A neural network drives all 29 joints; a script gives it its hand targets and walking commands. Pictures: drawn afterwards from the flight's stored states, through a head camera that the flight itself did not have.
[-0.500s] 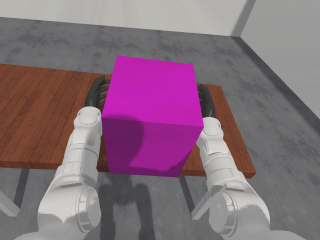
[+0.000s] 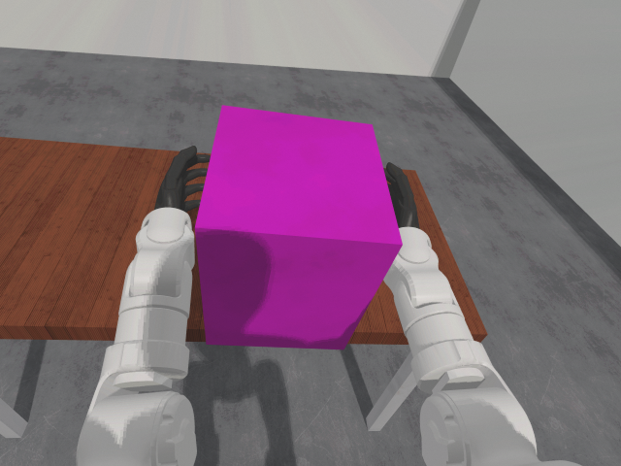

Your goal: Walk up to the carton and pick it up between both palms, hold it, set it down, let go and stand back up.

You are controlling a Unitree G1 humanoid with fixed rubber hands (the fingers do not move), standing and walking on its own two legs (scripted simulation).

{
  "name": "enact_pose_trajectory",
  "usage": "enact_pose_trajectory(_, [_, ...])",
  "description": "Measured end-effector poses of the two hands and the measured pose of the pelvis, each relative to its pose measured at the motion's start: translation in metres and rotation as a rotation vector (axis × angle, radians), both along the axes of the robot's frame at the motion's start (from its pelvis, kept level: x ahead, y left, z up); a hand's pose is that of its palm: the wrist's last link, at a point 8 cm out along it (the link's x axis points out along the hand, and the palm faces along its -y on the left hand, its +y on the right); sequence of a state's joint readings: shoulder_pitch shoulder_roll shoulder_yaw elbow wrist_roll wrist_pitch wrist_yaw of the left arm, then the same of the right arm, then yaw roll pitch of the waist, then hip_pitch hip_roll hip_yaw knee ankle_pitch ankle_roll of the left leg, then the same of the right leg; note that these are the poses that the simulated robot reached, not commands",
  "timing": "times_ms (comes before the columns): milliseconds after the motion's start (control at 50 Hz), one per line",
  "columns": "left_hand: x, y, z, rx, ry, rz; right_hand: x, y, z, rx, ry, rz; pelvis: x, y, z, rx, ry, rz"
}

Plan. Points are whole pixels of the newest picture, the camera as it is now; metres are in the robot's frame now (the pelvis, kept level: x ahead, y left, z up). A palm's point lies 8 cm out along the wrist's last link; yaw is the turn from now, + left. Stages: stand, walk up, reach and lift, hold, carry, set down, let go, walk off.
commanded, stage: reach and lift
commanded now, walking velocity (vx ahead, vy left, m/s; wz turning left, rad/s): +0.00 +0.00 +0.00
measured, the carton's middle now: (287, 236) +0.39 +0.00 +0.10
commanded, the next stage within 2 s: hold in 1.32 s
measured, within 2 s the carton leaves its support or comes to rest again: neither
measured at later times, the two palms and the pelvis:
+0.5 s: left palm (162, 194) +0.38 +0.15 +0.19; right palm (408, 211) +0.36 -0.14 +0.18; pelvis -0.01 +0.00 +0.00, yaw +0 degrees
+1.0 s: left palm (159, 179) +0.38 +0.15 +0.21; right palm (411, 195) +0.37 -0.14 +0.21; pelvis -0.01 +0.01 +0.00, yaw +0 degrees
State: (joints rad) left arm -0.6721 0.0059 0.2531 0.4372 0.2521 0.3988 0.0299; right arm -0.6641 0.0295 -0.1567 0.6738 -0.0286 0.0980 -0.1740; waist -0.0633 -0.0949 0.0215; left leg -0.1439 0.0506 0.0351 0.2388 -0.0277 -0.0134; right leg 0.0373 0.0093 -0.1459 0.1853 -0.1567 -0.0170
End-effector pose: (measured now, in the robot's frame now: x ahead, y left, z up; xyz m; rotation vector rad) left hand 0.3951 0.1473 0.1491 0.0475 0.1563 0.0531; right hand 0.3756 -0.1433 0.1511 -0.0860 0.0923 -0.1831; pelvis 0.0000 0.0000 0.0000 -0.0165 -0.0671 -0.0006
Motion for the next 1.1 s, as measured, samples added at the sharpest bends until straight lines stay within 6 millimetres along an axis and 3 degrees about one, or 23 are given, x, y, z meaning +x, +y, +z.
enact_pose_trajectory(440, [-0.020, 0.006, 0.036, 0.010, 0.005, 0.026, -0.012, 0.006, 0.031, 0.040, 0.004, 0.020, -0.010, 0.004, -0.002, -0.006, -0.035, 0.003])
enact_pose_trajectory(1100, [-0.015, 0.007, 0.060, 0.001, -0.007, 0.031, -0.005, 0.006, 0.057, 0.058, -0.007, 0.024, -0.007, 0.011, -0.001, -0.006, -0.032, -0.007])
